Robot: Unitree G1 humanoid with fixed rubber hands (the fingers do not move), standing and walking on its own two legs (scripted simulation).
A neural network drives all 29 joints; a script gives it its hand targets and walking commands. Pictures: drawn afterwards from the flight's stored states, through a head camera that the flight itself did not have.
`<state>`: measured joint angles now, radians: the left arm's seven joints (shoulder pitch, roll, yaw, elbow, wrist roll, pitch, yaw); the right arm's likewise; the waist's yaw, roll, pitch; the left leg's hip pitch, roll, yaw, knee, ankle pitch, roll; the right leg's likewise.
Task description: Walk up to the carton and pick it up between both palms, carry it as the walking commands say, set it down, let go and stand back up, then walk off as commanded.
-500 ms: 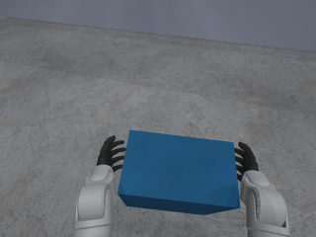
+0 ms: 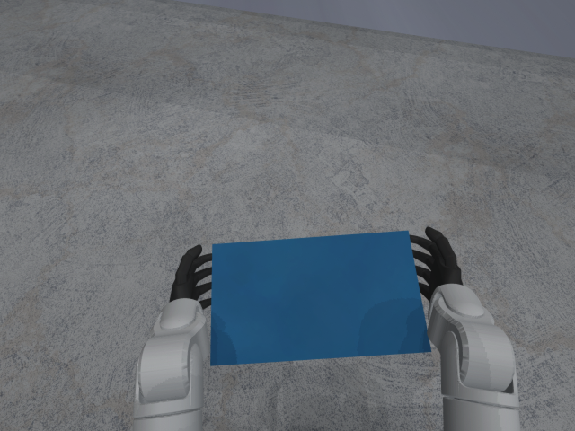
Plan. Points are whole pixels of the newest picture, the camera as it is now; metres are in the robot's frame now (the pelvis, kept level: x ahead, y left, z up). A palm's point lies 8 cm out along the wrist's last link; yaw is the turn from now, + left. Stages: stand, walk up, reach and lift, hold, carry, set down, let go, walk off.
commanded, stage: carry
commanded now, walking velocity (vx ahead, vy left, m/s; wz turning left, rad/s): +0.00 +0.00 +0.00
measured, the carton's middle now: (312, 306) +0.31 +0.00 -0.06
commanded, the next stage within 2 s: none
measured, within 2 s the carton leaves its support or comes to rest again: neither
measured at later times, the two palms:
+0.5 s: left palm (177, 301) +0.27 +0.18 +0.04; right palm (431, 307) +0.27 -0.15 +0.03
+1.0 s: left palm (176, 311) +0.26 +0.17 +0.04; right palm (437, 313) +0.26 -0.15 +0.04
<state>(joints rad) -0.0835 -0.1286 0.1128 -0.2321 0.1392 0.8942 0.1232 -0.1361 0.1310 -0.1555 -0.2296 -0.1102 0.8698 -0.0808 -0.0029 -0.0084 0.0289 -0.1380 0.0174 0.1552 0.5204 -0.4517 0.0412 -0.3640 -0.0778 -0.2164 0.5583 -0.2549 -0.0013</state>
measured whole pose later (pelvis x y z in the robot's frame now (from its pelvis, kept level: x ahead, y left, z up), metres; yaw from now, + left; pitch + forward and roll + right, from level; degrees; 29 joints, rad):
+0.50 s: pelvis +0.01 +0.01 +0.00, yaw +2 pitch +2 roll -1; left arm -0.14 -0.13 0.13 0.04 0.22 0.86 0.08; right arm -0.08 0.13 -0.18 0.00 -0.19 0.83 -0.07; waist 0.00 0.01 -0.08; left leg -0.15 0.01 0.18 0.66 -0.39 -0.04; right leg -0.29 -0.11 -0.19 0.56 -0.24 0.03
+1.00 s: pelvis -0.02 +0.01 +0.00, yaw +1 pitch +2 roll -1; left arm -0.13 -0.13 0.12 -0.01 0.22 0.76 0.07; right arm -0.11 0.13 -0.18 -0.02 -0.19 0.75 -0.07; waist 0.01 0.01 -0.04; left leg -0.11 0.01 0.21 0.51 -0.42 0.06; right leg -0.34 -0.10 -0.17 0.55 -0.22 0.03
